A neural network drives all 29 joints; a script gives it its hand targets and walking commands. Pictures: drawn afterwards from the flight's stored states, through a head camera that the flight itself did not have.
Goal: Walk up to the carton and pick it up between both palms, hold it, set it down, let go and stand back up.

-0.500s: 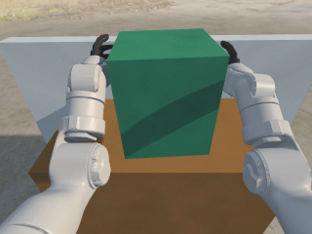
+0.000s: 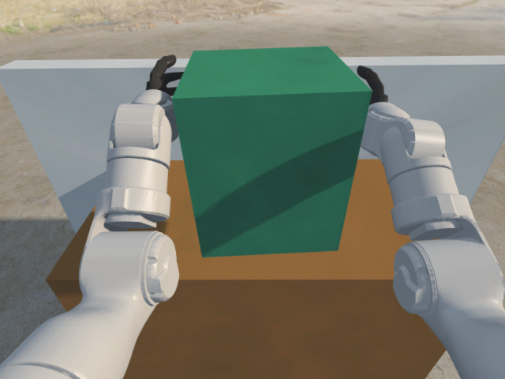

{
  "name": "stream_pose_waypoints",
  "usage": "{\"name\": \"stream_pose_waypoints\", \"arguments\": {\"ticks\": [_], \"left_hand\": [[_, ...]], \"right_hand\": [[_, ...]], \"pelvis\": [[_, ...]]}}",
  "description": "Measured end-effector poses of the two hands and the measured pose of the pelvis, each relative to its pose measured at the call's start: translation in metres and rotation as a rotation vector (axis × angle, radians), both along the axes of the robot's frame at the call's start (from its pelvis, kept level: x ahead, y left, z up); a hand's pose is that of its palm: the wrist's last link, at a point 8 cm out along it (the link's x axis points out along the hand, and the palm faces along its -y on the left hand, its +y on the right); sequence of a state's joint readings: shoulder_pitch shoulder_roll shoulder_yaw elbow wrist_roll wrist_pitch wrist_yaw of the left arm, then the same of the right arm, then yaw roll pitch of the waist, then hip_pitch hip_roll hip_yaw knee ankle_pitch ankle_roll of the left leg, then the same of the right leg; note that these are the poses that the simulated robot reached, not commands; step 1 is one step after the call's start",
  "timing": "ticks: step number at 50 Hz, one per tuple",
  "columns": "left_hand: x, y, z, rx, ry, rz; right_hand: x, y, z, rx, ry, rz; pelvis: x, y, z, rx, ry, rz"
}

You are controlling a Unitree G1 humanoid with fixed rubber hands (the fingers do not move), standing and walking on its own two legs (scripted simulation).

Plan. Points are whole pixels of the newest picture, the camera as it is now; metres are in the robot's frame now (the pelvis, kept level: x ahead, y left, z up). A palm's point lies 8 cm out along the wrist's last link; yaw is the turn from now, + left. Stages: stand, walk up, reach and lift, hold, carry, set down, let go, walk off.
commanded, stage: hold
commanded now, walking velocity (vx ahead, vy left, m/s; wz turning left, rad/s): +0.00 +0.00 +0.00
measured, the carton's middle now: (265, 150) +0.38 +0.01 +0.24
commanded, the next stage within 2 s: set down in 0.40 s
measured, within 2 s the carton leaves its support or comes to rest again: neither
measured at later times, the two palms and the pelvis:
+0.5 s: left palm (159, 105) +0.38 +0.16 +0.32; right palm (369, 117) +0.38 -0.14 +0.30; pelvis +0.00 +0.00 +0.00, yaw +0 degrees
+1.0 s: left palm (149, 118) +0.41 +0.20 +0.28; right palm (335, 131) +0.43 -0.10 +0.25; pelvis +0.01 +0.00 +0.00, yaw +0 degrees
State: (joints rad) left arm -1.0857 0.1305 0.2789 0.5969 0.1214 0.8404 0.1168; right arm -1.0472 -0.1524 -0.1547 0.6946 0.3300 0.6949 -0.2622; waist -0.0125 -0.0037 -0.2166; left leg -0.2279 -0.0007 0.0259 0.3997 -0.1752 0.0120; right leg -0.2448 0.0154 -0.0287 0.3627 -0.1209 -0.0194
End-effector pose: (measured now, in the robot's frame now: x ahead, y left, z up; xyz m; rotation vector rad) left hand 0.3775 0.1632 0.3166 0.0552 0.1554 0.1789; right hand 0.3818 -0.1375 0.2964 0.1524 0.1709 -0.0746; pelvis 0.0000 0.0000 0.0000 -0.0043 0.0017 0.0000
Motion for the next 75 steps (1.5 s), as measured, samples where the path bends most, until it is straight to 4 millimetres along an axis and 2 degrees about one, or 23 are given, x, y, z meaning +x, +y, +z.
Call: {"name": "stream_pose_waypoints", "arguments": {"ticks": [25, 31, 36, 40, 44, 53, 63, 75], "left_hand": [[0.0, 0.0, 0.001, 0.0, -0.003, 0.0], [-0.001, -0.001, 0.011, 0.005, -0.054, 0.0], [0.001, 0.011, 0.02, -0.026, -0.105, 0.019], [0.008, 0.023, 0.01, -0.059, -0.101, 0.021], [0.018, 0.03, -0.008, -0.067, -0.085, 0.024], [0.044, 0.032, -0.043, 0.0, -0.07, 0.002], [0.057, 0.03, -0.051, 0.029, -0.065, -0.006], [0.058, 0.032, -0.058, 0.027, -0.051, -0.005]], "right_hand": [[0.0, 0.0, 0.001, 0.001, -0.002, 0.001], [0.001, -0.001, 0.007, 0.001, -0.052, 0.001], [0.009, 0.012, 0.01, -0.074, -0.097, 0.029], [0.017, 0.025, -0.004, -0.122, -0.089, 0.038], [0.027, 0.032, -0.024, -0.136, -0.073, 0.04], [0.05, 0.033, -0.05, -0.091, -0.061, 0.019], [0.059, 0.031, -0.062, -0.021, -0.057, -0.001], [0.06, 0.032, -0.065, -0.043, -0.047, 0.003]], "pelvis": [[0.0, 0.0, 0.0, 0.0, 0.0, 0.0], [0.0, 0.0, 0.0, 0.0, 0.0, 0.0], [0.0, 0.0, 0.0, 0.0, 0.0, 0.0], [0.001, 0.0, 0.0, 0.0, 0.002, 0.0], [0.002, 0.001, 0.0, -0.001, -0.002, 0.0], [0.011, 0.005, 0.001, -0.007, 0.009, 0.0], [0.02, 0.01, 0.002, -0.013, 0.02, 0.0], [0.021, 0.011, 0.002, -0.014, 0.022, 0.0]]}}
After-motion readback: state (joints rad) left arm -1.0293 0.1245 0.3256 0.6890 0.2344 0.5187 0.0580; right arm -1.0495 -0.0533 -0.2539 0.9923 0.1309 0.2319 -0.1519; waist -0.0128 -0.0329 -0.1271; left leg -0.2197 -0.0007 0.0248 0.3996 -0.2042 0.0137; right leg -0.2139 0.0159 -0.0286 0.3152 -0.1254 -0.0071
